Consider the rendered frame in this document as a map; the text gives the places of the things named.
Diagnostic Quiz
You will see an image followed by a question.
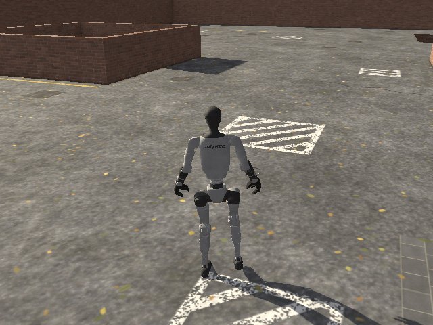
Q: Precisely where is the left robot foot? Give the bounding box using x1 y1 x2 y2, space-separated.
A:
201 260 212 278

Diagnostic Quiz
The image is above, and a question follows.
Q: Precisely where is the robot foot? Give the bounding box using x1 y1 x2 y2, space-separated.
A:
201 260 212 278
233 256 243 270

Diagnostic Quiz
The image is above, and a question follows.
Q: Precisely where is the left robot upper arm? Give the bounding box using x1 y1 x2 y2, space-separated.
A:
181 137 200 173

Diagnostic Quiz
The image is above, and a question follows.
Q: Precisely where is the robot left forearm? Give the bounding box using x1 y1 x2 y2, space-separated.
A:
175 164 188 186

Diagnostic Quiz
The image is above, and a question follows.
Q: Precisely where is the right robot upper arm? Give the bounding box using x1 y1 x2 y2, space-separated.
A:
228 135 251 171

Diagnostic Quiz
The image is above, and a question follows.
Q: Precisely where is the right robot foot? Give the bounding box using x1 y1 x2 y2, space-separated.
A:
233 256 243 270

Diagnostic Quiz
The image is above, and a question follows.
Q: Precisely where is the robot right forearm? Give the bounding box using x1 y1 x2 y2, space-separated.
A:
244 160 258 183

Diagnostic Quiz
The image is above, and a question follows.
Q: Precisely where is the left robot hand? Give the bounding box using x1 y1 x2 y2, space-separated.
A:
174 184 189 197

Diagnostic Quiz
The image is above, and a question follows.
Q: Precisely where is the right robot hand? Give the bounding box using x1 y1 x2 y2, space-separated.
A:
246 178 261 194

